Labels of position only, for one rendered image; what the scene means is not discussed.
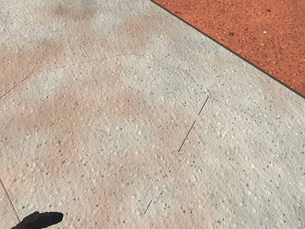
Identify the robot left hand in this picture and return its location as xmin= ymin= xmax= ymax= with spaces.
xmin=11 ymin=211 xmax=64 ymax=229

